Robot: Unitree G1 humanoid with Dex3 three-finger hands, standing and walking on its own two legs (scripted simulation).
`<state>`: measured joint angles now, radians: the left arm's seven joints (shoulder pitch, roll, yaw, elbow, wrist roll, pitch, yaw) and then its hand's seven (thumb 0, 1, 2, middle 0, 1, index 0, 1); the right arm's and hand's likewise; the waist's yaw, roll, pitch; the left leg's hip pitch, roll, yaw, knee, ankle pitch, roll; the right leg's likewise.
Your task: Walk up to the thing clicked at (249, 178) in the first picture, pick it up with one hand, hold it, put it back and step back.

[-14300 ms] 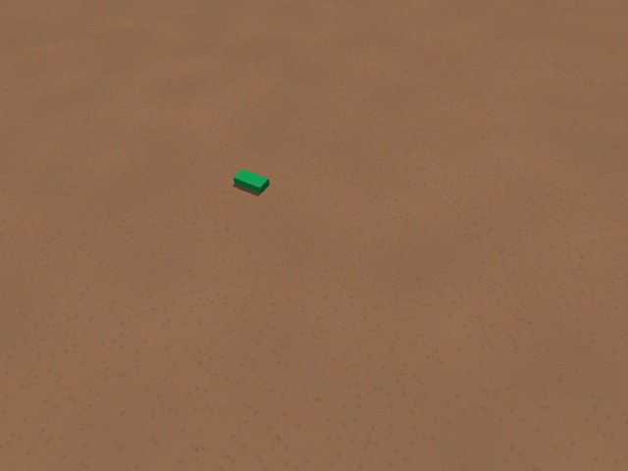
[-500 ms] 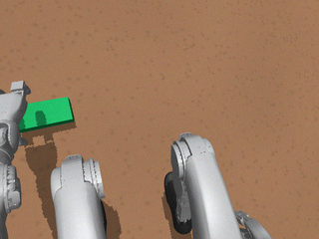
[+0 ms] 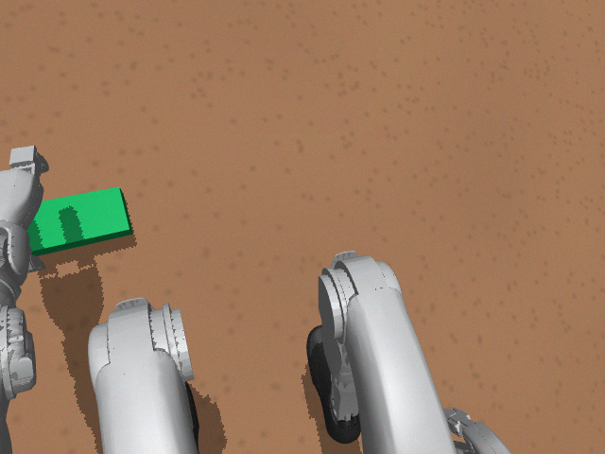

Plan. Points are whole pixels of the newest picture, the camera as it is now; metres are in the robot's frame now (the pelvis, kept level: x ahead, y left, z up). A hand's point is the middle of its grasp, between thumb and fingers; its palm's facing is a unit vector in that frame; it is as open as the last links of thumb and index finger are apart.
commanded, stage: rise first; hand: left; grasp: from above
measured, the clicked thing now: (75, 221) +0.47 +0.27 -0.30
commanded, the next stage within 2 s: approach in 0.46 s
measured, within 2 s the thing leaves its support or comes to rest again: neither
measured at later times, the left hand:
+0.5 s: hand (19, 227) +0.43 +0.30 -0.18, palm faces -0.45 -0.10 -0.89, open 14.1 cm
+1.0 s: hand (70, 196) +0.48 +0.24 -0.19, palm faces -0.43 -0.09 -0.90, open 14.0 cm
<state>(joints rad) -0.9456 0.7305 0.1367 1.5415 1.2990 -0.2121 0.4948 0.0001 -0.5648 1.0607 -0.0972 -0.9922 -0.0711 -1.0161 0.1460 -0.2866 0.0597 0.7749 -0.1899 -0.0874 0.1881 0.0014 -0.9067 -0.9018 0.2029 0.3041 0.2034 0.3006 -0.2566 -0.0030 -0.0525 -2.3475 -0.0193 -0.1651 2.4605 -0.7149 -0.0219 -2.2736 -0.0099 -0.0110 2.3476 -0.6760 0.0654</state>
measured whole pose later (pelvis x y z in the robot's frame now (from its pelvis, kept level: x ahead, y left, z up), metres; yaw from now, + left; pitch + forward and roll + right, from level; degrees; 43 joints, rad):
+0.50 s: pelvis +0.00 +0.00 +0.00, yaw +0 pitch +34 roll -9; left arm -0.96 0.74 0.12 1.57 1.31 -0.22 0.49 0.00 -0.54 1.04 -0.11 -0.99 -0.09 -1.01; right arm 0.14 -0.29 0.07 0.77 -0.19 -0.10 0.18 0.00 -0.90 -0.90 0.20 0.30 0.20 0.30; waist -0.26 0.00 -0.06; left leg -2.34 -0.02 -0.16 2.45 -0.70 -0.02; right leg -2.27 -0.01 -0.01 2.34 -0.67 0.07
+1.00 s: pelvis +0.00 +0.00 +0.00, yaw -1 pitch +34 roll -10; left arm -1.11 0.73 0.09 1.71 1.33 -0.17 0.54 0.00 -0.52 1.02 -0.10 -1.04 -0.09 -1.05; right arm 0.16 -0.30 0.11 0.74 -0.21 -0.13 0.20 0.00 -0.90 -0.90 0.20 0.30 0.20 0.30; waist -0.34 -0.01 -0.03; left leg -2.36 -0.02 -0.18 2.46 -0.70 -0.03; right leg -2.29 0.00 -0.02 2.34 -0.66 0.06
